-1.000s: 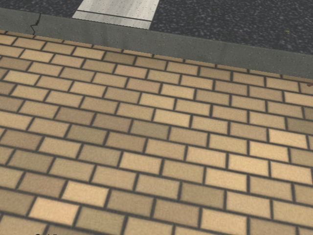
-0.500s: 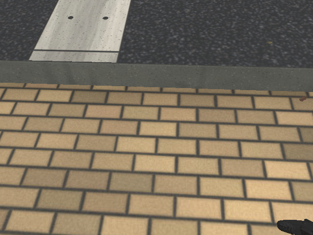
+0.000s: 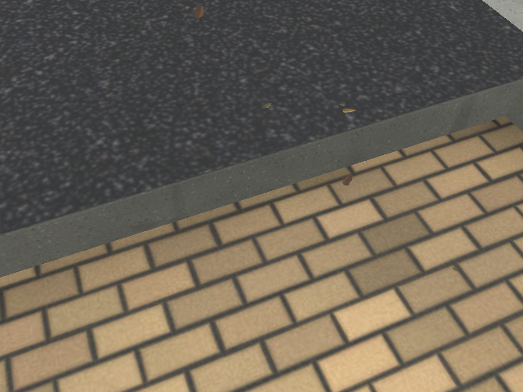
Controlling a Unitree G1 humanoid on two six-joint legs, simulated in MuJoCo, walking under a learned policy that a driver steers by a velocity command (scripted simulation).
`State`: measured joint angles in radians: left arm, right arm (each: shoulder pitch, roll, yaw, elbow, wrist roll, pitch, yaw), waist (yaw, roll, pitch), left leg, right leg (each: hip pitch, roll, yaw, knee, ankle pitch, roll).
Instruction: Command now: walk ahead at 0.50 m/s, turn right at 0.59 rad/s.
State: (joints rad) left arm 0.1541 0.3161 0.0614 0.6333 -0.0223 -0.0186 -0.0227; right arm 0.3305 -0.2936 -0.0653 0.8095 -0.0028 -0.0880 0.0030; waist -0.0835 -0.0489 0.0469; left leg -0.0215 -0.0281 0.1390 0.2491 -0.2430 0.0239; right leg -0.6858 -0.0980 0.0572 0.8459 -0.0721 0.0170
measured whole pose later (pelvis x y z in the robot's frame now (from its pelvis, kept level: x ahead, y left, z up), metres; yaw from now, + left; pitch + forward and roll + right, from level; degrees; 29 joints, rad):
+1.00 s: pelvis +0.33 -0.05 +0.00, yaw +15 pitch +2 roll -1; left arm 0.10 0.29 0.07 0.76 0.00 0.01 0.04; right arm 0.16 -0.31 -0.08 0.68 0.01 0.04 -0.04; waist -0.03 0.00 0.06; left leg -0.36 -0.08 -0.14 0.47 -0.14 0.04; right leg -0.43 0.02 0.11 0.75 -0.36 0.09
